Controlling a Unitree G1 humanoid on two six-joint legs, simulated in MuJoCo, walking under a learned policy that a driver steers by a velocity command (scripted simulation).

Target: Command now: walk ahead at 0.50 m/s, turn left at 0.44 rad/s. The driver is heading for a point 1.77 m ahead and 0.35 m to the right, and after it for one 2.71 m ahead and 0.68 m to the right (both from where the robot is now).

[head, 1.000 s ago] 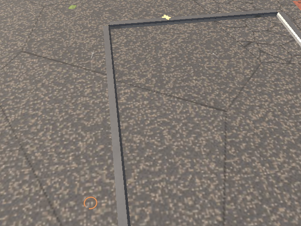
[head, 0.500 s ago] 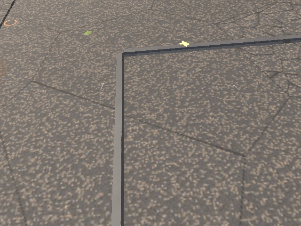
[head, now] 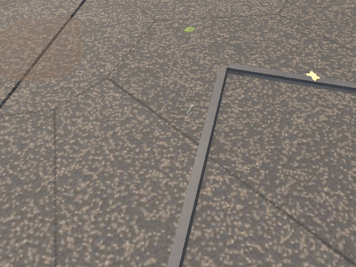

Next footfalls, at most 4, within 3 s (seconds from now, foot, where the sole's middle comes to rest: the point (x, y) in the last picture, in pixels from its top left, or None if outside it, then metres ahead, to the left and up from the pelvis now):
0.26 right None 0.26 -0.17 -0.78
0.86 left None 0.32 0.06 -0.74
1.20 right None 0.19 -0.19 -0.77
1.56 left None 0.32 0.04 -0.75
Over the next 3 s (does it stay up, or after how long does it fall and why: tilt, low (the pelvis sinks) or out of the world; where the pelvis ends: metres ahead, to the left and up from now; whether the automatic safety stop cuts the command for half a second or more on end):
stays up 0.90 -0.30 -0.01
